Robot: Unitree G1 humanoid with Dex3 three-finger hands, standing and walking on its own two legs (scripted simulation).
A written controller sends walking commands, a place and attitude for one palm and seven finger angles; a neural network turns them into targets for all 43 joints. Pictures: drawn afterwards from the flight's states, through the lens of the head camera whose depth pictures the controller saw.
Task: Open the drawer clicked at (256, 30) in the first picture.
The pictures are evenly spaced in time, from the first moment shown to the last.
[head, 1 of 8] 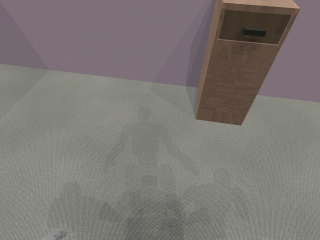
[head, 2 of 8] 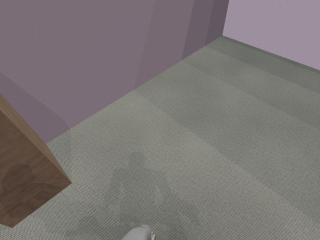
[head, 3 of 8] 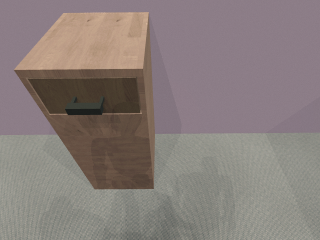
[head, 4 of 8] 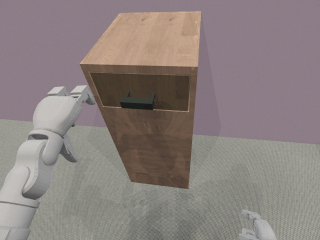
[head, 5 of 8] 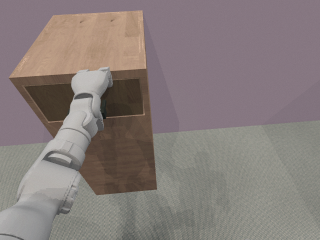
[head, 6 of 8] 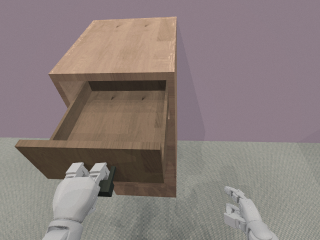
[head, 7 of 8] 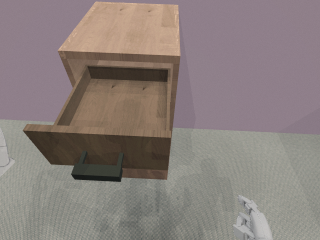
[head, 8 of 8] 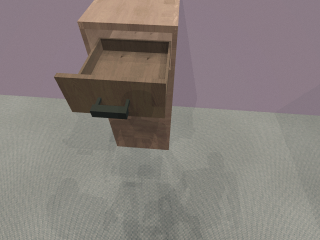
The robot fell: no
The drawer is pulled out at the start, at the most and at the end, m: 0.00 0.30 0.29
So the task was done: yes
